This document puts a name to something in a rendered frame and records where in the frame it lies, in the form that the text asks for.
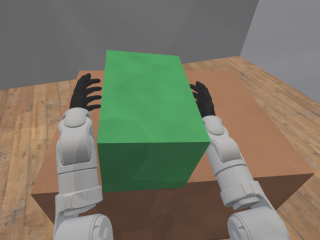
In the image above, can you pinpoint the right robot forearm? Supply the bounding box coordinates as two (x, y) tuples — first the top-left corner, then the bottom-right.
(202, 115), (291, 240)

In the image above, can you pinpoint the right robot upper arm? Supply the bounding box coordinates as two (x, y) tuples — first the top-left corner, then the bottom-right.
(227, 206), (290, 240)

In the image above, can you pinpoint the robot left hand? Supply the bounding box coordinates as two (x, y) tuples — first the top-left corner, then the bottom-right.
(69, 73), (102, 111)

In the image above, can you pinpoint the left robot forearm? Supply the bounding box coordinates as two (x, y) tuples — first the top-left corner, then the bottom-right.
(53, 107), (103, 240)

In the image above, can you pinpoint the robot right hand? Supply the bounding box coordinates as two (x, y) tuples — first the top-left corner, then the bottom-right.
(189, 81), (216, 118)

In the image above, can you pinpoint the pedestal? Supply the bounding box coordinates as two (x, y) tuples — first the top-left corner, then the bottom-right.
(30, 70), (315, 240)

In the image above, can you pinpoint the left robot upper arm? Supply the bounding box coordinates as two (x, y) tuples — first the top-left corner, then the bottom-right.
(54, 213), (114, 240)

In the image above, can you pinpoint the carton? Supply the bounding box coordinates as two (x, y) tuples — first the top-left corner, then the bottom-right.
(97, 50), (211, 193)

